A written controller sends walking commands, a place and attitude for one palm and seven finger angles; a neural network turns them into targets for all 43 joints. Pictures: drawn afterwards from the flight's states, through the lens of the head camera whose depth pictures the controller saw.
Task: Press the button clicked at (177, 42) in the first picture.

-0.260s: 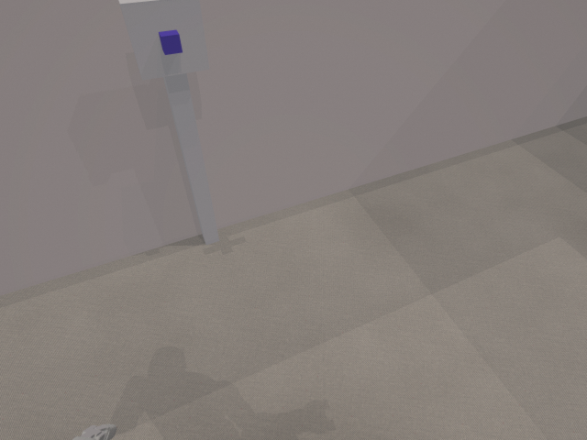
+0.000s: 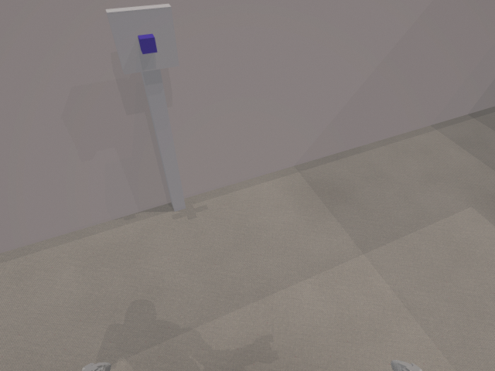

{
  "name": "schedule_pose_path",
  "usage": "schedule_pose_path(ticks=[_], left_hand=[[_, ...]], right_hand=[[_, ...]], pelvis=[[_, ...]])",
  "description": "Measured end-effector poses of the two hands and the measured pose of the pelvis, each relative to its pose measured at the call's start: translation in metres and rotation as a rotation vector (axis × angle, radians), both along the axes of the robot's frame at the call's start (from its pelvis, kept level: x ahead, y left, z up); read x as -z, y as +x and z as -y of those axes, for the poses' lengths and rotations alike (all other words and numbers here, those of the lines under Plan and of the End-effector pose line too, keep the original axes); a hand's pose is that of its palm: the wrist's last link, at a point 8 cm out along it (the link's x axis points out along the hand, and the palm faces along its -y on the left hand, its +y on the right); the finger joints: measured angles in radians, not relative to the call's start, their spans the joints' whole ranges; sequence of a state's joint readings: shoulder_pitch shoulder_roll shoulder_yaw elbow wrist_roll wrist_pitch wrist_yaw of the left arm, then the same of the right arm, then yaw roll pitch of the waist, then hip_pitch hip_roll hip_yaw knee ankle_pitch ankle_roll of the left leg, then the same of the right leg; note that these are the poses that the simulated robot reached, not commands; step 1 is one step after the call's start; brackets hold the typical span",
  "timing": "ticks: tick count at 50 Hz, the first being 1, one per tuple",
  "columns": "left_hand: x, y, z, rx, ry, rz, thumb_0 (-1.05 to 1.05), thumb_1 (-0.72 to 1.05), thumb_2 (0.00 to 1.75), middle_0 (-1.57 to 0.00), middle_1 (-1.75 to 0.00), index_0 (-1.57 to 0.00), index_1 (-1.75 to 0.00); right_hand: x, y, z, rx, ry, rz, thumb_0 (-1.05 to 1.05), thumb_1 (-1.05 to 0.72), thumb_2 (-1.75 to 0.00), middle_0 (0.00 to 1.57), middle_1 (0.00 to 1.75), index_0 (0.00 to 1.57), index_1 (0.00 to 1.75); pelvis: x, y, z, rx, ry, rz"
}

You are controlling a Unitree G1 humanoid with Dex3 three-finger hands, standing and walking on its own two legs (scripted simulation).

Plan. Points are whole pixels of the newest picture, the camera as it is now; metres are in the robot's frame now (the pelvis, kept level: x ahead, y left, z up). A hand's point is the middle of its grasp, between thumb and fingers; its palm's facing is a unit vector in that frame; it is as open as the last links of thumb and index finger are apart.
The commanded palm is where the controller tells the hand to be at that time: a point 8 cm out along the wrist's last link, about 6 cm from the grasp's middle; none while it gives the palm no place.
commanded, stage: stand and wait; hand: left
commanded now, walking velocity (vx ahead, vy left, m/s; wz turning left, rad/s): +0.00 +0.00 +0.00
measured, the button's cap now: (147, 43) +0.96 +0.37 +0.10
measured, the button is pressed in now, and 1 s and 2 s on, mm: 0 0 0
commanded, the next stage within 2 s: look at it before walking up in 0.56 s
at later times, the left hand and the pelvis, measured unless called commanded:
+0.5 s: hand out of the picture +0.05 +0.24 -0.15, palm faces -0.04 -0.94 -0.33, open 7.3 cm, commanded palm none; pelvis -0.02 -0.01 +0.01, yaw +0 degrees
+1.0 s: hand out of the picture +0.06 +0.22 -0.15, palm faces -0.04 -0.94 -0.32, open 7.3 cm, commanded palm none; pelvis -0.01 -0.02 +0.01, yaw +0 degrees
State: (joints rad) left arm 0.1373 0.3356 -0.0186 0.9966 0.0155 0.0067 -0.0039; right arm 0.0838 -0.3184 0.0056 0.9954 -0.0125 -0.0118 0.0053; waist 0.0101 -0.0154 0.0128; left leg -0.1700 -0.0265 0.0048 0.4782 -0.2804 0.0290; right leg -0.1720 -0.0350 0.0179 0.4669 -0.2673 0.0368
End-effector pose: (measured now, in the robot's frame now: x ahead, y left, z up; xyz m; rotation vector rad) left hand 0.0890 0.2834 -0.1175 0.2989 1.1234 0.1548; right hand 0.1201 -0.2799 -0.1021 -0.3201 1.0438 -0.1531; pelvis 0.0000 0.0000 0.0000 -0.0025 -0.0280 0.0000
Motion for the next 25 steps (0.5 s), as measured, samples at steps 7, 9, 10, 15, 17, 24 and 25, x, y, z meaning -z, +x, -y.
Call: schedule_pose_path(ticks=[7, 9, 10, 15, 17, 24, 25], left_hand=[[0.002, -0.017, 0.002, -0.012, 0.0, -0.042, 0.0, 0.91, 0.9, -0.2, -0.3, -0.21, -0.3], [0.003, -0.022, 0.002, -0.014, 0.003, -0.055, 0.0, 0.91, 0.9, -0.2, -0.3, -0.21, -0.3], [0.003, -0.024, 0.002, -0.015, 0.004, -0.062, 0.0, 0.91, 0.9, -0.2, -0.3, -0.21, -0.3], [0.002, -0.034, 0.001, -0.02, 0.012, -0.089, 0.0, 0.91, 0.9, -0.2, -0.3, -0.21, -0.3], [0.002, -0.037, 0.001, -0.022, 0.015, -0.096, 0.0, 0.91, 0.9, -0.2, -0.3, -0.21, -0.3], [-0.001, -0.04, 0.002, -0.023, 0.022, -0.1, 0.0, 0.91, 0.9, -0.2, -0.3, -0.21, -0.3], [-0.001, -0.04, 0.003, -0.022, 0.022, -0.1, 0.0, 0.91, 0.9, -0.2, -0.3, -0.21, -0.3]], right_hand=[[0.002, -0.02, 0.009, 0.025, -0.008, -0.051, 0.0, -0.91, -0.9, 0.2, 0.3, 0.2, 0.3], [0.004, -0.028, 0.012, 0.033, -0.011, -0.071, 0.0, -0.91, -0.9, 0.2, 0.3, 0.2, 0.3], [0.004, -0.032, 0.014, 0.037, -0.012, -0.081, 0.0, -0.91, -0.9, 0.2, 0.3, 0.2, 0.3], [0.007, -0.051, 0.02, 0.054, -0.016, -0.128, 0.0, -0.91, -0.9, 0.2, 0.3, 0.2, 0.3], [0.009, -0.058, 0.021, 0.06, -0.015, -0.143, 0.0, -0.91, -0.9, 0.2, 0.3, 0.2, 0.3], [0.012, -0.072, 0.024, 0.072, -0.007, -0.174, 0.01, -0.91, -0.9, 0.2, 0.3, 0.2, 0.3], [0.012, -0.072, 0.025, 0.073, -0.006, -0.175, 0.01, -0.91, -0.9, 0.2, 0.3, 0.2, 0.3]], pelvis=[[-0.002, -0.005, 0.004, 0.001, 0.0, 0.006], [-0.002, -0.006, 0.005, 0.001, 0.0, 0.007], [-0.003, -0.007, 0.006, 0.001, 0.0, 0.007], [-0.004, -0.011, 0.008, 0.001, 0.001, 0.007], [-0.004, -0.012, 0.009, 0.001, 0.001, 0.007], [-0.005, -0.015, 0.012, 0.001, 0.002, 0.009], [-0.005, -0.016, 0.012, 0.001, 0.002, 0.009]])
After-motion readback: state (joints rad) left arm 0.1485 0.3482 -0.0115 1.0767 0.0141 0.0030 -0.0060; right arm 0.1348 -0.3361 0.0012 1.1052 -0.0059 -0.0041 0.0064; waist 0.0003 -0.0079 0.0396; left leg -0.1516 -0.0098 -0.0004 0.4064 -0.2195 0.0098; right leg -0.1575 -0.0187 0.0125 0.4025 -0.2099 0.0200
